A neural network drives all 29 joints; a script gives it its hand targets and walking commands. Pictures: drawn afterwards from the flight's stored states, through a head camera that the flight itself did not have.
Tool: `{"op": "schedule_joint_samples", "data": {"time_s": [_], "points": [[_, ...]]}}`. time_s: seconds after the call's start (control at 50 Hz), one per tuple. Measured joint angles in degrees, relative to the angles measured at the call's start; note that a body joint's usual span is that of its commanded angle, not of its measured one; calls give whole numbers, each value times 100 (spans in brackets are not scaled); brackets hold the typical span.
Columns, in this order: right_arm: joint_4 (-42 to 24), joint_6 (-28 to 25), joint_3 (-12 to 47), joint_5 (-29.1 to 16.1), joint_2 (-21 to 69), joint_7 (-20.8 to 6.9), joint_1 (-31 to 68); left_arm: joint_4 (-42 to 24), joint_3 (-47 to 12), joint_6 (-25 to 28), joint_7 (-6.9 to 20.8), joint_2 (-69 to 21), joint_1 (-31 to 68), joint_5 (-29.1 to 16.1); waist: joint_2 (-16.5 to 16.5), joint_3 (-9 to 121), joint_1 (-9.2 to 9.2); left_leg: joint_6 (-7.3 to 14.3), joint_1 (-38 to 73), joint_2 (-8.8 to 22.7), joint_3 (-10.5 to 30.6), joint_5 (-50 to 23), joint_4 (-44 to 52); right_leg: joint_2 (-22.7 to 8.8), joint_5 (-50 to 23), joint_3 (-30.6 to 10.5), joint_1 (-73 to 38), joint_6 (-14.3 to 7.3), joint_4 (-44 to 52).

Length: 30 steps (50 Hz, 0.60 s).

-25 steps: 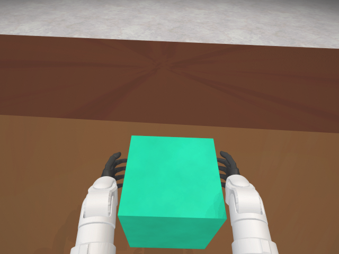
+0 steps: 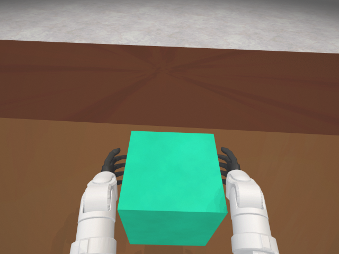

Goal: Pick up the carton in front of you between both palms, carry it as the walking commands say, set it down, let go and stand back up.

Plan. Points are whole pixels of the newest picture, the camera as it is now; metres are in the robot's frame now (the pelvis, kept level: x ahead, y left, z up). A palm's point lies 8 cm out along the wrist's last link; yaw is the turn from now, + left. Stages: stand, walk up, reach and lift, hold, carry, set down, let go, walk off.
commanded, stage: hold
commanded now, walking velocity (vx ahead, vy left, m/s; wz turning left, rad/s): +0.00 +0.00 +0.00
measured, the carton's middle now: (170, 191) +0.29 +0.00 -0.02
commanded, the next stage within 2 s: carry in 0.30 s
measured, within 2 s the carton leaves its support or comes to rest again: neither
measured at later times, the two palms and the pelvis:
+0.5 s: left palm (114, 161) +0.32 +0.14 +0.07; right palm (234, 162) +0.32 -0.16 +0.06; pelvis +0.04 -0.01 -0.01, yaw -1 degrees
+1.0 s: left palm (133, 103) +0.54 +0.11 +0.09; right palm (227, 106) +0.53 -0.19 +0.08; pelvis +0.27 -0.02 -0.01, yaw -1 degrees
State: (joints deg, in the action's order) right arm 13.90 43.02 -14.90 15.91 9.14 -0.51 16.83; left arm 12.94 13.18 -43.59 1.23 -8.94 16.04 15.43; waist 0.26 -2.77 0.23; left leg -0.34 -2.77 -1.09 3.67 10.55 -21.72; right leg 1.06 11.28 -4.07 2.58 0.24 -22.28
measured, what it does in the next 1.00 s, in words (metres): walks ahead: left foot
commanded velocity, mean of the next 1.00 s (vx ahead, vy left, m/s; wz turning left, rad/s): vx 0.37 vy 0.00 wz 0.00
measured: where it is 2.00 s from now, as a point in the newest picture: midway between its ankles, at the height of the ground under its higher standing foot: (171, 169)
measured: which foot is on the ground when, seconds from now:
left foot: down 0.00-0.52, up 0.54-0.70, down 0.72-1.00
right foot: down 0.00-0.72, up 0.74-1.00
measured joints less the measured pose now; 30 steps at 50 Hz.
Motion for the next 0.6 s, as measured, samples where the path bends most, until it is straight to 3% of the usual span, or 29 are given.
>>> {"op": "schedule_joint_samples", "data": {"time_s": [0.3,0.38,0.48,0.54,0.6], "points": [[-27,6,19,21,-4,-15,-8,-20,-16,0,19,4,-8,21,-5,99,-2,-2,-89,1,-4,25,-20,2,20,-5,87,6,-13],[-189,129,181,-72,-35,47,-136,-204,-125,-108,-33,40,-165,-79,-22,575,-8,9,-649,2,-48,632,-468,-5,732,19,687,12,-539],[-828,479,436,-311,-58,194,-240,-846,-278,-428,-147,138,-309,-420,-113,949,42,13,-1046,115,-134,478,-710,-113,822,334,1153,-13,-864],[-1300,902,536,-487,-160,290,-371,-1147,-439,-817,-261,158,-301,-596,-173,1168,18,26,-1276,241,-157,1049,-1173,-71,554,502,1115,-56,-724],[-1623,1360,595,-774,-398,335,-435,-1417,-647,-1262,-463,94,-293,-646,-21,1281,-4,41,-1700,276,-593,1591,-1756,-185,740,609,996,-99,-546]]}}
